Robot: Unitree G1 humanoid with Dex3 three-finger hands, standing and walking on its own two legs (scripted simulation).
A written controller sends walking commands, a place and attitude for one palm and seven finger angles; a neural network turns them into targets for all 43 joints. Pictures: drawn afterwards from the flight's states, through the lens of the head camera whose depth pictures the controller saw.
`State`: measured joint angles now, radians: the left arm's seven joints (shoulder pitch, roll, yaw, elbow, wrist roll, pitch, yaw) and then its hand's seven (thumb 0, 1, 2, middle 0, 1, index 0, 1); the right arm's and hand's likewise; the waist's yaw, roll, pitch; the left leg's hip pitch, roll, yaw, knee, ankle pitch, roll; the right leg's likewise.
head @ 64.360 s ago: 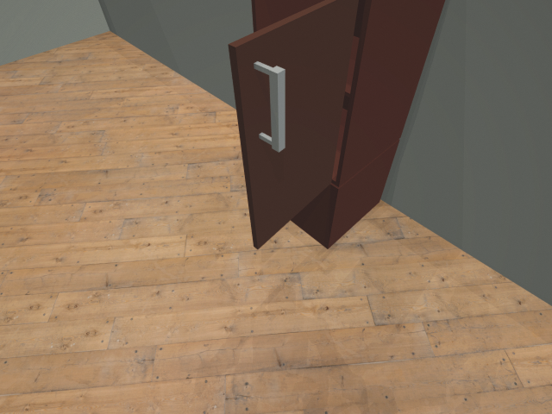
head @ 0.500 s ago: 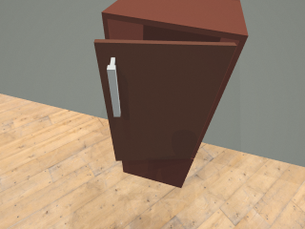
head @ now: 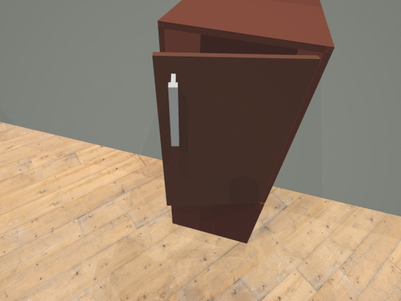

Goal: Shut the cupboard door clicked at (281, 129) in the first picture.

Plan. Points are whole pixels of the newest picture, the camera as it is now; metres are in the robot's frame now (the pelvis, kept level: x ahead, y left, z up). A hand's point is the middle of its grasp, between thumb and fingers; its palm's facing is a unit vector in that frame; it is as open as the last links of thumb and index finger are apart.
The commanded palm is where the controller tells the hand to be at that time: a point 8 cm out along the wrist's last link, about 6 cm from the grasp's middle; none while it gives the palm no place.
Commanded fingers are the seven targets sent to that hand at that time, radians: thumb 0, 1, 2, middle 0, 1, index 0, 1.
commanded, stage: come to a stop and stand still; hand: left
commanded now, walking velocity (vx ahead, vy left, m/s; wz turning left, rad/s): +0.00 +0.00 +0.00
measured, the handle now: (174, 112) +0.50 +0.11 +0.12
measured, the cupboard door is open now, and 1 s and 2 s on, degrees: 18 18 18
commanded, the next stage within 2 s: look again from close up in 0.04 s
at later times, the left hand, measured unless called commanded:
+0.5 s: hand out of the picture +0.00 +0.14 -0.18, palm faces +0.02 -0.99 -0.16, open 7.4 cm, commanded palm none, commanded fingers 0.00 0.90 0.90 -0.20 -0.30 -0.20 -0.30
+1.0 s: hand out of the picture -0.01 +0.13 -0.18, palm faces +0.05 -0.99 -0.15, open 7.4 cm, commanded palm none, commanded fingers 0.00 0.90 0.90 -0.20 -0.30 -0.20 -0.30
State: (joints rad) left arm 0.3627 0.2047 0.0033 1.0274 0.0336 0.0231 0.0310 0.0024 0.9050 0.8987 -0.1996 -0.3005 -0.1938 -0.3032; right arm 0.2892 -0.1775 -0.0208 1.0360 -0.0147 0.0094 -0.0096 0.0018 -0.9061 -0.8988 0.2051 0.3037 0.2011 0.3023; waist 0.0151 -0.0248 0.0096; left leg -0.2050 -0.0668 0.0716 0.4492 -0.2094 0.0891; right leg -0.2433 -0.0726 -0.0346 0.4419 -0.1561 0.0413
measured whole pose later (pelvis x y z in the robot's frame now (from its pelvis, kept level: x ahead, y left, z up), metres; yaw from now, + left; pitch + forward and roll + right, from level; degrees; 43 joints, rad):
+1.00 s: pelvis +0.02 -0.03 +0.00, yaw +2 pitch -2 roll +0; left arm 0.34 0.15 0.00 1.09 0.04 0.01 0.03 0.00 0.91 0.90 -0.20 -0.30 -0.19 -0.30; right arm 0.31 -0.10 -0.02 1.14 -0.02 0.01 -0.02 0.00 -0.91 -0.90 0.20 0.30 0.20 0.30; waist 0.00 -0.04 0.00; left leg -0.19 -0.05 0.03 0.44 -0.22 0.05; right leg -0.23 -0.05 -0.07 0.45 -0.20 0.02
